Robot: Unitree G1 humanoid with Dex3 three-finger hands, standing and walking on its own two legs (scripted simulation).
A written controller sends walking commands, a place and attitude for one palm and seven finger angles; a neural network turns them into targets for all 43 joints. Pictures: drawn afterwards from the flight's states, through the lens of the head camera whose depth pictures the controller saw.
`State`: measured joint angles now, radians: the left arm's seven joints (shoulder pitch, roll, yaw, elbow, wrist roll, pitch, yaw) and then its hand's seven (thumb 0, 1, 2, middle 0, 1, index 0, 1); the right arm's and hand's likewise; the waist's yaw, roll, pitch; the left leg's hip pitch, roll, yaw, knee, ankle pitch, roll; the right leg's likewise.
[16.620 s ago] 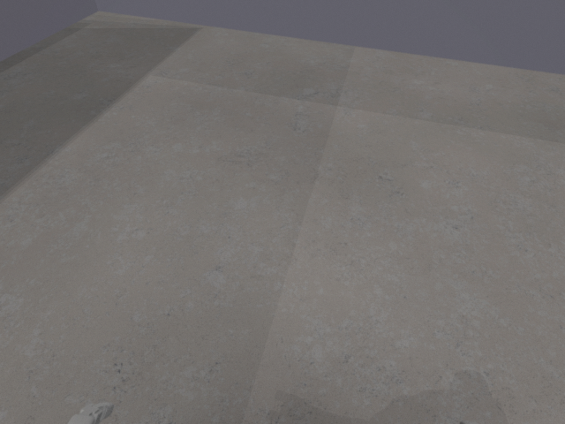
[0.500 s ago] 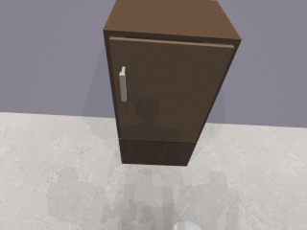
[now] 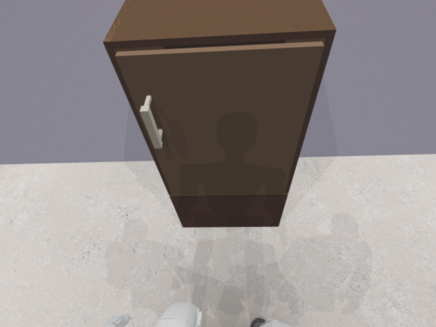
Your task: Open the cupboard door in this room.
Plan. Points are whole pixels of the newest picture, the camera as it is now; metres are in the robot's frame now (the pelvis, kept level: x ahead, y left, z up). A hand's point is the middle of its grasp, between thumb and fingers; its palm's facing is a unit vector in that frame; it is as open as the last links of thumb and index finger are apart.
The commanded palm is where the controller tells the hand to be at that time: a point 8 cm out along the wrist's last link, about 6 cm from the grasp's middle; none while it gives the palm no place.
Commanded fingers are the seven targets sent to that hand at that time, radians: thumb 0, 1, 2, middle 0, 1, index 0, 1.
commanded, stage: come to a stop and stand still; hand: left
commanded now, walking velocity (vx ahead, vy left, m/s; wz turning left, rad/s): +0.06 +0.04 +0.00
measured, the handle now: (153, 123) +0.56 +0.21 +0.01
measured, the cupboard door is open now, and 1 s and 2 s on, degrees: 0 0 0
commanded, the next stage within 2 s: look again from close up in 1.34 s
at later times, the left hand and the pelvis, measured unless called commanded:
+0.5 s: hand out of the picture -0.06 +0.24 -0.17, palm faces +0.02 -0.99 -0.17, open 7.4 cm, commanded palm none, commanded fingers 0.00 0.90 0.90 -0.20 -0.30 -0.20 -0.30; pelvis -0.03 +0.05 +0.01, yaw -2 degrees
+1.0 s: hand out of the picture +0.06 +0.13 -0.15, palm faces +0.03 -0.97 -0.23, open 7.2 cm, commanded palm none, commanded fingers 0.00 0.90 0.90 -0.20 -0.30 -0.20 -0.30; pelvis -0.03 -0.04 +0.00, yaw +0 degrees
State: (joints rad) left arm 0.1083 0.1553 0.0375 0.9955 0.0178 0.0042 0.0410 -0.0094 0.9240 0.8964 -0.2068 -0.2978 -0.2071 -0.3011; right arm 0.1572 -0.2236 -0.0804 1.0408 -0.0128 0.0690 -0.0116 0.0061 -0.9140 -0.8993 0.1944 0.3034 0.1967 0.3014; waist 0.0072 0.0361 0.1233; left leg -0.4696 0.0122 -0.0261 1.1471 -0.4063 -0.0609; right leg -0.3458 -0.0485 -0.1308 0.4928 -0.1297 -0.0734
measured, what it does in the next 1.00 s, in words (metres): steps on the spot: left foot, then right foot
